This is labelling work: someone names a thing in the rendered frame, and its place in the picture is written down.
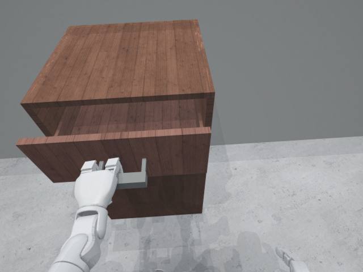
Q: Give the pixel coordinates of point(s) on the robot left forearm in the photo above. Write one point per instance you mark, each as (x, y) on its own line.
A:
(81, 252)

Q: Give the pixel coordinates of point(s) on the handle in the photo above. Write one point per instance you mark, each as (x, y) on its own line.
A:
(132, 179)

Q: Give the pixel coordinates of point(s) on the drawer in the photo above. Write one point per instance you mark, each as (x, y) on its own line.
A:
(169, 134)

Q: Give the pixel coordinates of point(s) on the robot right hand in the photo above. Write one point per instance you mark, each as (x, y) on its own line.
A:
(291, 260)

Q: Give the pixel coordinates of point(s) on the robot left hand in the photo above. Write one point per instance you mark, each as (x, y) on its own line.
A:
(94, 187)

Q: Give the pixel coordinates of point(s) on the cabinet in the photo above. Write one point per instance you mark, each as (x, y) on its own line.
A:
(129, 63)

